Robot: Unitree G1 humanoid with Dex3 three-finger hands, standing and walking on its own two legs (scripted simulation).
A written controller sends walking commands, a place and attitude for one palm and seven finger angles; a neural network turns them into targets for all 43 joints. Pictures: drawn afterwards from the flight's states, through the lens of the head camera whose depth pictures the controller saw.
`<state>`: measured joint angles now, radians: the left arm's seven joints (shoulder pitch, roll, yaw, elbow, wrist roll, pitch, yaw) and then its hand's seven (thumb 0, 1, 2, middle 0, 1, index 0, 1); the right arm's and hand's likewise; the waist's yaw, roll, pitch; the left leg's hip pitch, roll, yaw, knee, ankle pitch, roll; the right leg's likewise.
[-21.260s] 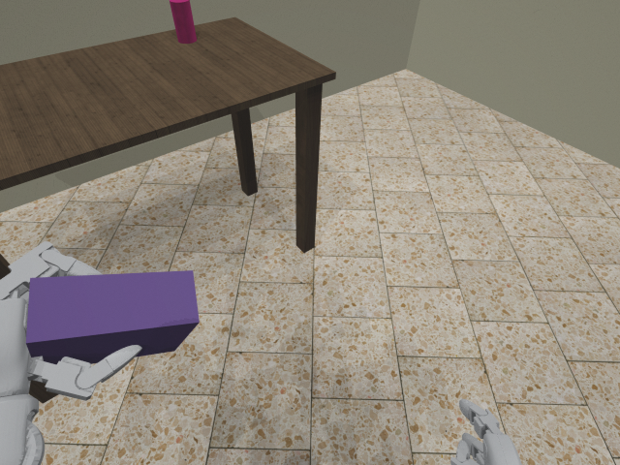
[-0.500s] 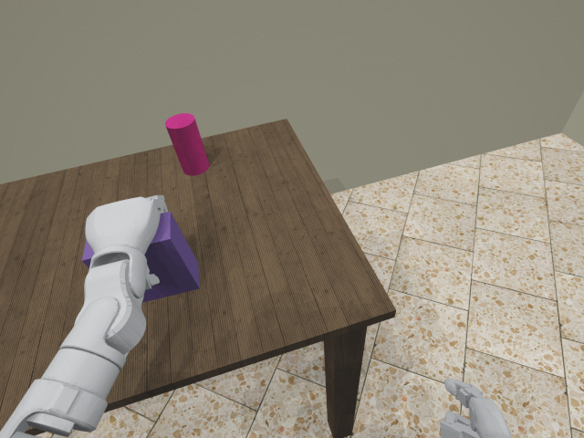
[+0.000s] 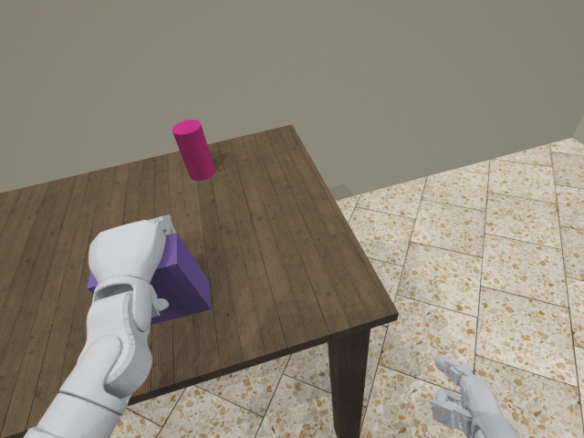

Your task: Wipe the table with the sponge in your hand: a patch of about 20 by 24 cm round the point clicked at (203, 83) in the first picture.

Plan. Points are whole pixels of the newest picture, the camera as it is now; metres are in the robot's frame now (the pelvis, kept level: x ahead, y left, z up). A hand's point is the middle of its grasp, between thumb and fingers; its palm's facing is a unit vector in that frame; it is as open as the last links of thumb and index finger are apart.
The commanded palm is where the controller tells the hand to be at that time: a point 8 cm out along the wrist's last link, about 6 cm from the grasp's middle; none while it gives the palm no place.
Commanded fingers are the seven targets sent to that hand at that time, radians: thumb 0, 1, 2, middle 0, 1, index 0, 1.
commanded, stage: wipe back along the middle lane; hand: left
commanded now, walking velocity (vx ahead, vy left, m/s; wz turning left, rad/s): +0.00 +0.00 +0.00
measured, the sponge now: (162, 291) +0.30 +0.23 +0.05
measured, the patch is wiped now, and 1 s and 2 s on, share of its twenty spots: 0.80 0.90 0.95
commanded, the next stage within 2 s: slide across to the third lane in 0.22 s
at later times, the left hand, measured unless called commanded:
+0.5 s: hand (156, 291) +0.27 +0.21 +0.11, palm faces +0.07 -0.07 -0.99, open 9.7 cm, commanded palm +0.23 +0.19 +0.15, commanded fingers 0.00 0.10 1.30 -1.20 -1.60 -1.20 -1.60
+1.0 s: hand (194, 284) +0.28 +0.16 +0.11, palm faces +0.08 -0.07 -0.99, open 9.7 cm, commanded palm +0.25 +0.14 +0.16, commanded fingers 0.00 0.10 1.30 -1.20 -1.60 -1.20 -1.60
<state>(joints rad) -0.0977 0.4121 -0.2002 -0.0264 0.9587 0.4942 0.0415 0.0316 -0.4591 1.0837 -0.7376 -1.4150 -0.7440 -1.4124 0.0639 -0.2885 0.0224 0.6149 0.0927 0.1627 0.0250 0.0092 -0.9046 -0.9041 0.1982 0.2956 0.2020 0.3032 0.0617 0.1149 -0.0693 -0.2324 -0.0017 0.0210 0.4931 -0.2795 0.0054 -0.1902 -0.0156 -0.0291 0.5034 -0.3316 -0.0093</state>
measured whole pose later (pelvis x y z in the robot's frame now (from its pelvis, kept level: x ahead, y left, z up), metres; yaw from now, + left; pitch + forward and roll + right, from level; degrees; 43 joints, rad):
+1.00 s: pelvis -0.03 -0.02 +0.00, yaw +1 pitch -2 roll +1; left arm -0.21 0.32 -0.40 0.02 0.97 0.58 0.03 0.01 -0.47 1.08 -0.75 -1.41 -0.77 -1.39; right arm 0.01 -0.27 0.03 0.67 0.09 0.14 0.03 0.01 -0.90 -0.90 0.20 0.30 0.20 0.30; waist 0.09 0.12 -0.05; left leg -0.19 0.01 0.00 0.47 -0.23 -0.02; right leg -0.17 -0.01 -0.04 0.52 -0.32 -0.03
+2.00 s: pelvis -0.03 -0.04 +0.00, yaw +0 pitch +2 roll +1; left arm -0.59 0.33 -0.24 0.63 0.95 0.41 0.05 0.00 -0.52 1.12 -0.79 -1.38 -0.81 -1.34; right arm 0.14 -0.30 0.01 0.72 0.09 0.16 -0.04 0.01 -0.90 -0.90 0.20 0.30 0.20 0.30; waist 0.01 0.09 -0.09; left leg -0.31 0.04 0.00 0.50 -0.23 0.00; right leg -0.29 0.03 -0.04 0.55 -0.30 -0.07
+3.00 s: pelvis -0.01 +0.00 +0.00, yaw -1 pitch +8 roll +0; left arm -0.82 0.38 -0.17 0.95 0.98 0.30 0.14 0.01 -0.52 1.12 -0.78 -1.40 -0.80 -1.36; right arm 0.26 -0.28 -0.02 0.76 0.07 0.17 -0.01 0.01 -0.90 -0.90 0.20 0.30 0.20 0.30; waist -0.04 0.07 -0.13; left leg -0.41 0.02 0.03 0.51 -0.25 0.01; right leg -0.36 0.01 -0.01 0.49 -0.28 -0.01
